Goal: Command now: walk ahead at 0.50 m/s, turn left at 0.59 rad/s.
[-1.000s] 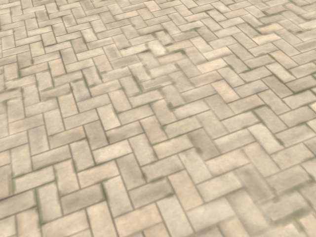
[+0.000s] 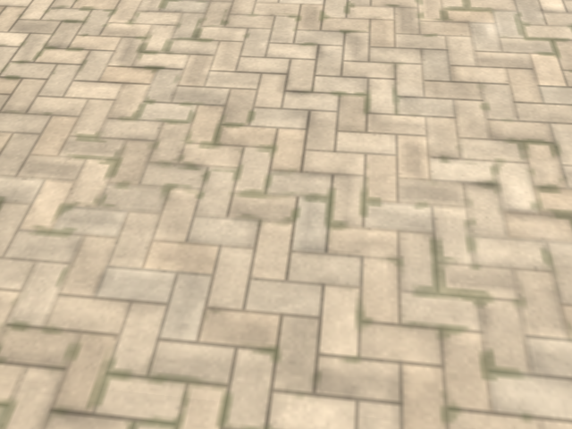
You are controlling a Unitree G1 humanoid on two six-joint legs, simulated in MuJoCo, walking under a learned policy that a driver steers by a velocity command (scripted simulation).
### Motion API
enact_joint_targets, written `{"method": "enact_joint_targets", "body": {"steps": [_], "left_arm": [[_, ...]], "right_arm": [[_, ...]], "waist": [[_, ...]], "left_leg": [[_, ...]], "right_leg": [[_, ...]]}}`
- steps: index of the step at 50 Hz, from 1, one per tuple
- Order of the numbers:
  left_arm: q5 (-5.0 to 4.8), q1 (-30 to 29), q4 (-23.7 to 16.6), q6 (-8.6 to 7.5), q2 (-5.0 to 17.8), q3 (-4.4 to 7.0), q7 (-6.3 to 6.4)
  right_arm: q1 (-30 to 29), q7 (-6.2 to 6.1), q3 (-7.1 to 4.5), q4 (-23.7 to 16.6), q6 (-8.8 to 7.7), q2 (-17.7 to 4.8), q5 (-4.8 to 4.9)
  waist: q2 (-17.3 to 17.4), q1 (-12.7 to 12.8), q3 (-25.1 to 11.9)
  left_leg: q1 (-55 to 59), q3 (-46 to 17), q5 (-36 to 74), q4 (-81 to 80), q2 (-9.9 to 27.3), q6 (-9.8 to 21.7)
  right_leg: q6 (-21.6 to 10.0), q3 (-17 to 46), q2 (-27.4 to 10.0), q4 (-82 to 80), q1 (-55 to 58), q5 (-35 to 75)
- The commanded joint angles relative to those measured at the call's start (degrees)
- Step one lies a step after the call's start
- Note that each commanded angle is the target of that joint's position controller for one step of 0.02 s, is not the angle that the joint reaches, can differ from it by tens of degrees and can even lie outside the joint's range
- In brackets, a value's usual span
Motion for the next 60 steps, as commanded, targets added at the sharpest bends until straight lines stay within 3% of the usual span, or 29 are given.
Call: {"method": "enact_joint_targets", "body": {"steps": [1, 6, 8, 10, 11, 12, 13, 14, 15, 16, 17, 18, 20, 23, 26, 33, 35, 37, 38, 39, 40, 41, 42, 43, 44, 46, 49, 55, 60], "left_arm": [[-0.08, -0.99, -2.48, -1.07, 5.69, 1.18, -0.10], [-0.11, 2.65, -0.40, -0.56, 8.16, 1.83, 0.48], [-0.07, 4.17, 0.60, 0.29, 9.17, 2.02, 0.80], [0.02, 4.87, 1.27, 1.30, 10.87, 2.27, 1.16], [-0.09, 4.72, 1.19, 1.88, 11.38, 2.25, 1.24], [0.03, 4.04, 0.28, 2.17, 11.19, 2.03, 1.21], [-0.58, 6.12, -3.52, 1.89, 5.44, 0.61, 0.32], [0.04, 1.39, -6.71, 1.49, 7.40, 1.19, -0.23], [0.20, -5.43, -8.04, 1.22, 8.98, 1.47, -0.41], [-0.41, -5.36, -7.89, 0.55, 7.46, 0.80, -0.51], [-0.17, -4.11, -6.79, 0.55, 7.14, 0.79, -0.42], [0.89, -2.70, -6.45, 1.41, 7.00, 0.82, -0.42], [1.81, -0.72, -5.79, 3.27, 6.44, 0.78, -0.80], [1.55, -5.29, -7.37, 4.21, 5.34, 0.61, -1.13], [1.42, -13.05, -9.79, 4.15, 5.40, 0.53, -1.05], [0.57, -24.12, -14.17, 2.83, 5.49, -0.27, -1.61], [0.42, -21.78, -14.05, 2.39, 6.52, -0.10, -1.41], [0.28, -11.74, -11.02, 1.81, 8.78, 0.88, -0.39], [0.61, -3.49, -8.96, 1.09, 10.44, 1.61, 0.37], [1.91, 5.75, -8.64, 0.71, 14.58, 2.51, 1.47], [2.45, 3.33, -9.18, 1.29, 18.72, 3.31, 1.44], [1.25, -0.81, -9.70, 1.92, 13.57, 2.70, 1.07], [0.79, -4.38, -10.15, 1.96, 8.75, 1.53, 0.89], [0.87, -5.93, -9.71, 1.82, 6.38, 0.91, 0.65], [0.83, -5.65, -8.96, 1.53, 5.95, 0.69, 0.73], [0.28, -4.01, -7.23, 0.48, 5.96, 0.68, 0.44], [-0.31, -1.99, -5.55, -0.78, 6.31, 1.02, -0.11], [-0.19, 0.53, -2.99, -0.62, 6.45, 1.15, -0.04], [-0.21, 4.40, -0.53, 0.32, 8.95, 1.70, 0.75]], "right_arm": [[-3.81, 1.02, 0.77, -4.81, -0.57, 0.10, 0.17], [-12.30, 1.99, 1.54, -7.93, -0.79, 0.32, -0.07], [-13.05, 1.75, 1.30, -8.53, -0.69, -0.42, -0.53], [-8.99, 1.09, 0.63, -7.64, -0.78, -1.58, -0.89], [-2.32, 0.57, -0.11, -5.71, -1.23, -2.70, -1.03], [8.14, -0.32, -1.44, -2.30, -1.64, -5.13, -1.49], [12.07, -1.33, -3.22, -2.28, -1.49, -11.68, -1.54], [12.34, -1.93, -3.78, -3.88, -0.82, -14.30, 0.63], [12.10, -2.53, -3.52, -2.51, -0.42, -12.82, 1.06], [9.36, -2.94, -2.83, -1.85, -0.67, -9.87, 1.50], [6.52, -3.07, -2.18, -1.94, -1.10, -7.52, 1.50], [4.34, -3.23, -1.68, -2.07, -1.54, -6.16, 1.89], [3.62, -2.89, -1.23, -2.40, -2.71, -5.10, 2.13], [6.74, -2.58, -1.74, -1.27, -3.38, -6.62, 1.97], [10.89, -2.58, -1.76, -0.05, -3.45, -6.50, 1.92], [17.17, -3.56, -1.98, 1.70, -3.49, -7.47, 1.36], [15.64, -4.07, -2.20, 1.35, -3.46, -8.43, 1.21], [12.23, -3.85, -2.43, 0.61, -3.69, -9.63, 1.12], [11.22, -3.31, -2.29, 0.58, -4.03, -9.31, 1.56], [12.18, -2.84, -0.99, -1.11, -4.52, -4.61, 2.02], [19.01, -2.95, -0.36, -2.59, -4.21, -0.98, 3.18], [17.86, -3.46, -0.78, -0.57, -3.35, -5.62, 0.93], [14.14, -2.99, -1.02, -0.33, -2.99, -6.00, 0.63], [11.64, -2.54, -0.83, -0.45, -2.71, -5.07, 0.67], [10.56, -2.01, -0.79, -0.61, -2.22, -4.36, 0.33], [10.25, -1.04, -0.55, -0.82, -1.01, -3.27, 0.02], [5.34, -0.05, -0.07, -2.84, -0.27, -1.99, 0.03], [-7.10, 1.47, 1.47, -7.11, -0.89, 0.43, 0.26], [-13.04, 1.90, 1.69, -9.51, -0.79, -0.16, -0.42]], "waist": [[-7.58, -0.80, 0.57], [-7.69, 1.17, 2.41], [-7.81, 1.09, 2.16], [-8.82, -1.02, -1.26], [-8.15, -3.92, -5.26], [-4.98, -8.54, -11.16], [6.91, -7.66, -18.60], [8.64, -7.86, -22.24], [1.51, -8.78, -14.13], [-0.32, -6.19, -7.70], [-2.49, -3.28, -4.28], [-2.19, -0.88, -2.97], [-1.20, 0.71, -4.37], [-1.18, -0.21, -2.39], [-0.52, -2.90, 0.17], [0.66, -6.62, 0.63], [1.40, -4.80, 0.39], [1.22, -0.04, -3.32], [-1.76, 4.37, -7.86], [-7.80, 7.12, -16.84], [-21.97, 1.71, -20.70], [-13.14, 0.04, -14.22], [-7.13, -0.41, -7.25], [-4.46, -0.75, -3.74], [-6.47, -1.09, -2.53], [-9.14, -1.79, -2.07], [-8.54, -1.72, -1.44], [-7.98, 0.17, 1.08], [-7.79, 1.21, 2.31]], "left_leg": [[-2.36, 0.84, 7.48, -7.29, 1.71, -0.55], [2.62, 6.26, 8.29, -21.07, 0.99, 1.50], [4.14, 7.95, 3.31, -23.76, -0.69, 3.26], [10.95, 9.87, -3.03, -25.60, -4.74, 5.70], [18.95, 9.99, -3.81, -27.98, -7.16, 7.31], [33.14, 6.31, -3.47, -31.28, -6.55, 9.53], [52.32, -18.93, -13.32, -33.42, 10.78, 15.41], [56.61, -43.36, -8.49, -42.94, 18.91, 20.29], [53.15, -32.98, -1.15, -43.26, 16.17, 18.39], [44.85, -25.33, 6.47, -43.35, 14.32, 16.78], [37.78, -20.18, 13.16, -44.09, 10.90, 14.31], [32.64, -16.73, 17.32, -44.75, 8.12, 13.19], [29.00, -14.17, 21.10, -45.74, 5.70, 13.30], [26.56, -13.98, 16.77, -48.44, 4.19, 13.27], [28.78, -15.71, 14.41, -49.48, 3.96, 12.46], [36.55, -18.65, 24.42, -44.03, 4.86, 10.67], [35.97, -20.04, 26.93, -41.88, 5.44, 8.82], [32.10, -19.18, 37.11, -33.38, 3.45, 6.17], [28.29, -16.31, 35.83, -21.90, -0.31, 4.71], [20.96, -12.23, 18.45, -5.25, -4.08, 3.59], [4.62, -6.82, -21.14, 7.90, -12.61, 2.04], [0.43, -6.95, -16.88, 12.88, -6.68, 2.50], [0.98, -5.83, -11.36, 12.07, -4.45, 2.25], [2.16, -4.89, -8.35, 9.92, -2.62, 1.76], [3.18, -4.26, -7.36, 8.15, -1.32, 1.36], [4.69, -3.12, -6.37, 7.23, -0.67, 0.84], [-0.09, -2.35, -2.49, 5.56, 0.41, 0.48], [-0.95, 2.63, 9.85, -12.07, 1.04, -0.20], [3.01, 7.55, 5.15, -22.86, -0.52, 2.89]], "right_leg": [[-6.20, 5.30, -14.25, -9.19, 0.31, 17.07], [-4.58, -0.14, -15.44, -8.14, 3.82, 20.50], [-4.02, -1.88, -16.39, -4.28, 7.97, 29.39], [-3.45, -4.05, -16.65, 6.28, 10.63, 47.20], [-3.06, -5.09, -16.31, 16.43, 9.18, 50.09], [-1.37, -6.06, -15.02, 31.08, 1.25, 41.62], [1.80, -5.91, -9.83, 50.97, -20.68, 5.37], [3.83, 3.71, -0.44, 62.78, -33.85, -20.34], [3.07, 9.36, -3.98, 62.57, -39.83, -14.53], [2.64, 9.35, -6.33, 57.57, -38.13, -9.18], [2.63, 9.58, -7.95, 52.14, -33.83, -7.48], [3.23, 9.95, -8.58, 49.39, -29.86, -7.25], [4.35, 9.43, -8.30, 47.06, -25.91, -6.66], [5.51, 8.69, -7.80, 41.37, -28.66, -1.26], [5.96, 9.13, -7.26, 33.63, -33.56, 4.99], [4.11, 9.61, -2.93, 19.63, -32.35, 10.02], [2.80, 10.27, -1.82, 15.58, -25.84, 8.02], [0.85, 9.10, 1.14, 12.74, -10.20, 3.26], [-0.69, 10.15, -0.71, 9.38, 1.68, 4.38], [-3.19, 23.66, -14.14, 7.57, 15.08, -9.11], [-8.89, 50.81, -27.06, -0.64, 23.18, -12.31], [-9.08, 51.96, -25.47, -1.62, 15.95, -17.76], [-8.23, 42.22, -23.02, -2.44, 8.28, -15.68], [-7.24, 33.67, -20.01, -3.54, 3.36, -8.36], [-6.27, 27.66, -17.87, -4.41, 0.82, -2.64], [-5.75, 20.42, -16.09, -5.54, -1.58, 7.52], [-6.42, 14.04, -16.30, -7.16, 0.02, 15.60], [-5.12, 2.24, -13.63, -8.26, 1.07, 20.51], [-3.92, -1.85, -16.07, -5.10, 7.55, 29.53]]}}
